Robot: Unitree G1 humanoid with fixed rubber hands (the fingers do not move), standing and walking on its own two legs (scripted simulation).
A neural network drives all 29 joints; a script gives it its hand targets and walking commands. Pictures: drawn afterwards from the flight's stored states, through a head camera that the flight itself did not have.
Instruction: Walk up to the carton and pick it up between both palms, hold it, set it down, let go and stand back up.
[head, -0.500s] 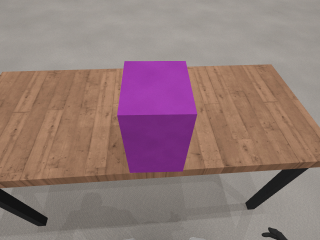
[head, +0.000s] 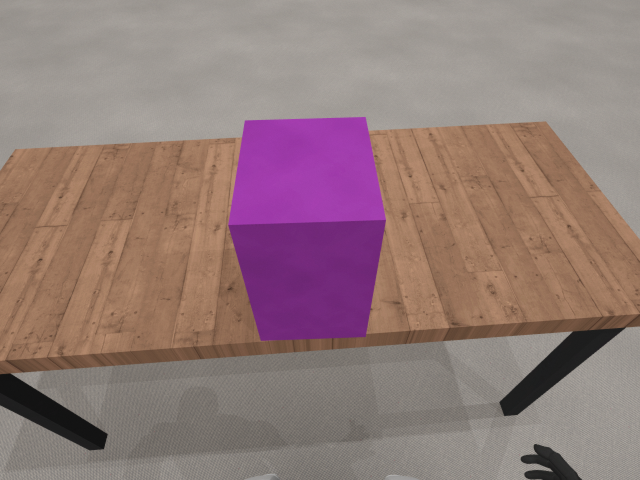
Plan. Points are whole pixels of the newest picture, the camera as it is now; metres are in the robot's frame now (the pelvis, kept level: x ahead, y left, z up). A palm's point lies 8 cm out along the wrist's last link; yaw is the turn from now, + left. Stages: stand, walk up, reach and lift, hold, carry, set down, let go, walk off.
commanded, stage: walk up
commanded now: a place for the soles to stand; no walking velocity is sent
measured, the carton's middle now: (309, 236) +0.44 +0.03 +0.04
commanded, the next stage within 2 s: reach and lift in 0.78 s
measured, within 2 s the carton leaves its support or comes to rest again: neither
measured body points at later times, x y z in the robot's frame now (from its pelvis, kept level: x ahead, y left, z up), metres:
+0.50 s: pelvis +0.01 +0.00 +0.00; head +0.04 +0.00 +0.45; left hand +0.09 +0.32 -0.11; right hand +0.14 -0.31 -0.09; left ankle +0.05 +0.09 -0.71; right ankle +0.05 -0.13 -0.71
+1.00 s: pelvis +0.01 -0.01 -0.01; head +0.04 -0.03 +0.44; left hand +0.15 +0.30 -0.09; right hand +0.15 -0.31 -0.12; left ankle +0.05 +0.09 -0.71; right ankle +0.05 -0.13 -0.71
